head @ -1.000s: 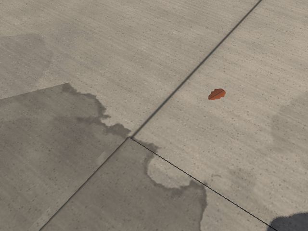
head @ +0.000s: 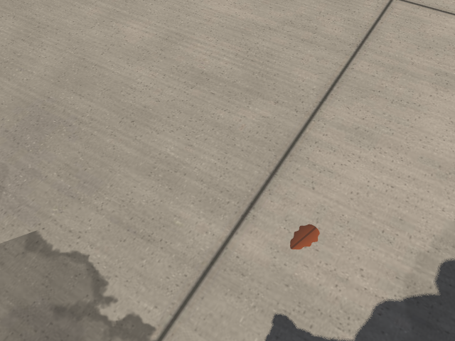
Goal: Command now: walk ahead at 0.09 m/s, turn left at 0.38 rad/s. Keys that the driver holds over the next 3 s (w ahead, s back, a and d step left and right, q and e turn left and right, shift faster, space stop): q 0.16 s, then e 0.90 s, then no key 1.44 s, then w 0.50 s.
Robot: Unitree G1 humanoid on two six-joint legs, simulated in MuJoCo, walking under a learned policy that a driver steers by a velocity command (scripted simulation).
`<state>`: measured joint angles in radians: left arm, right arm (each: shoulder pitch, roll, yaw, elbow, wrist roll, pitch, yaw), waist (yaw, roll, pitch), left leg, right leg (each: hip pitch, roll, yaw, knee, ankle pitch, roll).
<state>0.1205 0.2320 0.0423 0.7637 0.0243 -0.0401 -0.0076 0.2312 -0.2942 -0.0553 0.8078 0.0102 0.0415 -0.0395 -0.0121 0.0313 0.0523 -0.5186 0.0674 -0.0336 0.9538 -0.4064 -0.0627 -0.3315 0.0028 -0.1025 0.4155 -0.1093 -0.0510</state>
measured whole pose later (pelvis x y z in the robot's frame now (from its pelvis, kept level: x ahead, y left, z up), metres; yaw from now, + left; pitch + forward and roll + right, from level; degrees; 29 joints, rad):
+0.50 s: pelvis +0.03 +0.05 +0.00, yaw +3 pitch +0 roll +0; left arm 0.16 0.29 0.08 0.89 -0.03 0.06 0.03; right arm 0.09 -0.21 -0.04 0.79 -0.02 0.02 -0.04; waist 0.02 -0.03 0.05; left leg -0.23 0.00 0.12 0.47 -0.24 0.06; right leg -0.38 -0.04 0.01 0.86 -0.44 0.08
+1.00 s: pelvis +0.02 +0.00 +0.01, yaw -14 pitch +1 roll +3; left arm 0.17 0.29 0.07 0.81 -0.02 0.01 0.03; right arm 0.05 -0.33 -0.11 0.83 0.00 0.02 -0.06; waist 0.01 0.03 0.06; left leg -0.51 0.01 -0.09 0.92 -0.32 -0.09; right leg -0.21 0.06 0.10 0.40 -0.20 -0.07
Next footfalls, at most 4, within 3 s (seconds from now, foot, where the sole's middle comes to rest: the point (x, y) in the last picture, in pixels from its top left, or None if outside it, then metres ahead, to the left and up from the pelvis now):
0.18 left None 0.07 0.14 -0.77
0.70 right None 0.04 -0.08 -0.77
1.24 left None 0.14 0.12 -0.77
1.54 right None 0.01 -0.11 -0.77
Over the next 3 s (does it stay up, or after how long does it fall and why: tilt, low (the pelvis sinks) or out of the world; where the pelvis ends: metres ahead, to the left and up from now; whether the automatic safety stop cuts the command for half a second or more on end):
stays up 0.17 -0.02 0.01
